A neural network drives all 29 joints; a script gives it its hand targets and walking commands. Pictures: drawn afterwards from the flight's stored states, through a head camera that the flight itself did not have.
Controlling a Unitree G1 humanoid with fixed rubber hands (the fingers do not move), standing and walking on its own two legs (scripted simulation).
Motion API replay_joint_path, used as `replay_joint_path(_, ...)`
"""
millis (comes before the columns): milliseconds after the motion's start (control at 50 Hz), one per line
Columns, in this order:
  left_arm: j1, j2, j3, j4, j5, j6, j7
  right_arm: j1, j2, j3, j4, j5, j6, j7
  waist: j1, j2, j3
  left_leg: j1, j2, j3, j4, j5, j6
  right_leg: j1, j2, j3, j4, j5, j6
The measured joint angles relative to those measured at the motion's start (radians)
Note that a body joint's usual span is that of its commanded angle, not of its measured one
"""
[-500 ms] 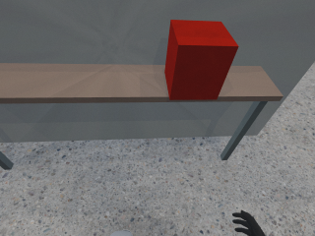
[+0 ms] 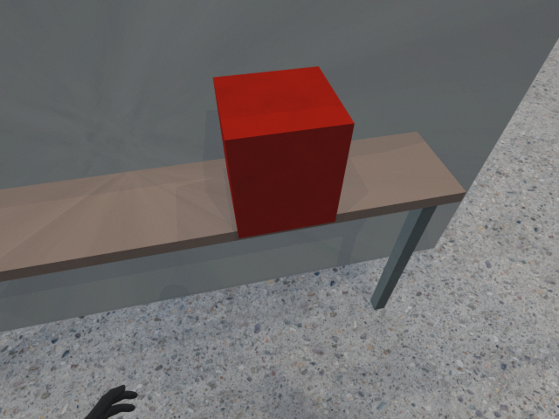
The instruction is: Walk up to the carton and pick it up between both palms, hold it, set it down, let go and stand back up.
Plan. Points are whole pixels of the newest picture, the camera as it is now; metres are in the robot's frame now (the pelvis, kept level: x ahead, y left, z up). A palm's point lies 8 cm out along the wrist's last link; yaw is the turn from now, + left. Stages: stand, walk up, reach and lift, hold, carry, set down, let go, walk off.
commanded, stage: walk up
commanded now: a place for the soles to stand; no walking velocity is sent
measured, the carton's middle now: (277, 154) +0.61 +0.00 +0.03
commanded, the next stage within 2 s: none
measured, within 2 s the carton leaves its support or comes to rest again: neither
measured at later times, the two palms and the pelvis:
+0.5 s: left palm out of the picture +0.16 +0.28 -0.10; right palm (420, 355) +0.24 -0.22 -0.08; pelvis +0.09 +0.02 +0.00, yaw -2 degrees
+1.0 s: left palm (93, 380) +0.21 +0.28 -0.08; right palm (451, 405) +0.17 -0.25 -0.09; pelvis +0.10 +0.02 +0.01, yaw -2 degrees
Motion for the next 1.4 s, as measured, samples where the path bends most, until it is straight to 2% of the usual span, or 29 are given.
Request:
replay_joint_path(40,0.027,-0.005,-0.007,0.013,-0.013,0.005,0.012,-0.023,-0.002,0.001,-0.02,-0.002,0.018,0.003,0.024,0.005,0.005,-0.09,-0.023,-0.001,0.169,0.026,-0.002,0.038,-0.007,0.003,-0.017,-0.021,0.001)
replay_joint_path(60,0.046,-0.007,-0.009,0.021,-0.013,0.008,0.015,-0.04,-0.005,-0.001,-0.03,0.002,0.02,0.005,0.034,0.012,0.007,-0.129,-0.024,0.002,0.201,0.053,-0.004,0.06,-0.008,0.003,-0.04,-0.018,0.002)
replay_joint_path(120,0.103,-0.005,-0.013,0.049,-0.013,0.009,0.018,-0.087,-0.014,-0.01,-0.057,0.006,0.014,0.014,0.062,0.034,0.009,-0.221,-0.007,-0.001,0.184,0.131,-0.017,0.123,0.001,-0.001,-0.117,-0.006,-0.002)
replay_joint_path(220,0.171,0.005,-0.016,0.081,-0.024,0.006,0.023,-0.17,-0.003,-0.007,-0.074,0.011,0.017,0.012,0.093,0.035,0.021,-0.274,0.006,0.0,0.003,0.225,-0.04,0.183,0.007,0.005,-0.177,-0.01,0.002)
replay_joint_path(320,0.182,0.019,-0.03,0.059,-0.038,0.034,0.022,-0.245,0.031,0.016,-0.073,0.014,0.02,-0.004,0.113,0.014,0.044,-0.179,-0.019,0.024,-0.26,0.349,-0.022,0.173,0.013,0.014,-0.085,-0.087,0.02)
replay_joint_path(340,0.181,0.022,-0.034,0.052,-0.043,0.04,0.021,-0.253,0.034,0.02,-0.074,0.014,0.018,-0.006,0.113,0.014,0.041,-0.139,-0.025,0.026,-0.323,0.395,-0.01,0.165,0.017,0.015,-0.05,-0.113,0.025)
replay_joint_path(360,0.171,0.028,-0.036,0.049,-0.047,0.046,0.02,-0.265,0.042,0.023,-0.068,0.012,0.016,-0.01,0.107,0.0,0.042,-0.115,-0.033,0.029,-0.348,0.347,0.001,0.155,0.01,0.018,-0.012,-0.14,0.032)
replay_joint_path(400,0.14,0.033,-0.039,0.038,-0.054,0.058,0.023,-0.293,0.054,0.034,-0.061,0.021,0.022,-0.014,0.103,-0.031,0.053,-0.119,-0.046,0.041,-0.319,0.289,0.013,0.132,-0.001,0.039,0.053,-0.199,0.035)
replay_joint_path(460,0.102,0.024,-0.042,0.028,-0.05,0.085,0.035,-0.324,0.058,0.042,-0.06,0.05,0.036,-0.02,0.081,-0.035,0.038,-0.127,-0.031,0.043,-0.306,0.283,0.019,0.103,0.018,0.054,0.122,-0.31,0.046)
replay_joint_path(520,0.063,0.02,-0.039,0.019,-0.05,0.083,0.038,-0.341,0.049,0.041,-0.065,0.044,0.046,-0.025,0.061,-0.032,0.024,-0.137,-0.024,0.041,-0.316,0.295,0.018,0.103,0.021,0.053,0.085,-0.266,0.055)
replay_joint_path(580,0.042,0.02,-0.03,0.015,-0.046,0.066,0.036,-0.352,0.031,0.037,-0.058,0.047,0.056,-0.021,0.054,-0.021,0.015,-0.15,-0.015,0.043,-0.302,0.293,0.009,0.137,0.026,0.047,-0.041,-0.1,0.051)
replay_joint_path(600,0.037,0.017,-0.03,0.017,-0.041,0.062,0.034,-0.35,0.024,0.033,-0.051,0.053,0.058,-0.017,0.051,-0.009,0.012,-0.148,-0.009,0.037,-0.302,0.293,0.005,0.141,0.032,0.042,-0.048,-0.079,0.046)
replay_joint_path(740,0.038,0.019,-0.027,0.014,-0.052,0.048,0.01,-0.285,0.004,0.018,-0.01,0.047,0.044,0.005,0.034,0.011,-0.035,-0.111,-0.02,0.042,-0.379,0.33,0.0,0.162,0.024,0.044,-0.088,-0.09,0.041)
replay_joint_path(880,0.026,0.025,-0.028,0.007,-0.051,0.043,0.003,-0.235,0.0,0.019,0.019,0.045,0.031,0.01,0.025,0.001,-0.039,-0.103,-0.023,0.046,-0.404,0.338,0.003,0.168,0.021,0.048,-0.112,-0.079,0.042)
replay_joint_path(980,0.028,0.026,-0.031,0.012,-0.05,0.042,0.005,-0.22,0.002,0.022,0.023,0.045,0.028,0.01,0.026,-0.01,-0.037,-0.104,-0.025,0.047,-0.409,0.337,0.005,0.167,0.019,0.049,-0.118,-0.078,0.044)
replay_joint_path(1040,0.052,0.031,-0.013,0.01,-0.01,0.049,-0.011,-0.17,0.018,0.008,0.018,0.019,0.02,0.005,0.032,-0.028,-0.064,-0.105,-0.035,0.039,-0.388,0.216,0.01,0.165,0.015,0.04,-0.073,-0.266,0.002)
replay_joint_path(1060,0.066,0.032,-0.005,0.009,-0.004,0.05,-0.016,-0.149,0.019,0.004,0.014,0.013,0.02,0.001,0.038,-0.032,-0.073,-0.102,-0.035,0.036,-0.393,0.199,0.014,0.165,0.014,0.032,-0.073,-0.286,-0.014)
replay_joint_path(1100,0.095,0.034,0.009,0.009,0.001,0.045,-0.024,-0.12,0.016,-0.005,0.008,0.005,0.02,-0.005,0.047,-0.032,-0.072,-0.091,-0.029,0.03,-0.411,0.224,0.016,0.175,0.015,0.009,-0.109,-0.22,-0.034)
replay_joint_path(1140,0.121,0.037,0.018,0.024,0.005,0.039,-0.028,-0.093,0.015,-0.02,0.008,0.002,0.027,-0.009,0.052,-0.027,-0.07,-0.09,-0.024,0.014,-0.4,0.223,-0.008,0.207,0.019,-0.012,-0.162,-0.128,-0.027)
replay_joint_path(1180,0.145,0.046,0.023,0.048,0.003,0.038,-0.023,-0.073,0.02,-0.031,0.007,0.008,0.036,-0.009,0.077,-0.041,-0.073,-0.124,-0.043,0.01,-0.283,0.137,-0.026,0.226,0.006,-0.018,-0.183,-0.091,-0.01)
replay_joint_path(1240,0.17,0.045,0.02,0.101,0.007,0.045,-0.007,-0.071,0.018,-0.038,-0.017,0.025,0.028,-0.001,0.108,-0.042,-0.059,-0.176,-0.062,0.0,-0.168,0.096,-0.019,0.266,-0.009,-0.031,-0.208,-0.099,-0.002)
replay_joint_path(1300,0.188,0.054,0.013,0.142,-0.001,0.044,-0.004,-0.095,0.024,-0.041,-0.053,0.023,0.006,0.005,0.122,-0.046,-0.035,-0.182,-0.056,0.015,-0.23,0.156,-0.008,0.297,-0.023,-0.049,-0.204,-0.124,0.014)
replay_joint_path(1360,0.204,0.07,0.009,0.161,-0.01,0.048,-0.01,-0.123,0.028,-0.042,-0.098,0.013,-0.016,-0.006,0.118,-0.058,-0.017,-0.126,-0.066,0.025,-0.345,0.253,0.012,0.288,-0.044,-0.061,-0.091,-0.213,0.03)
replay_joint_path(1400,0.195,0.073,0.005,0.165,-0.003,0.061,-0.012,-0.146,0.031,-0.041,-0.117,0.0,-0.025,-0.026,0.1,-0.077,0.006,-0.131,-0.086,0.03,-0.291,0.274,0.018,0.228,-0.065,-0.041,0.106,-0.286,0.02)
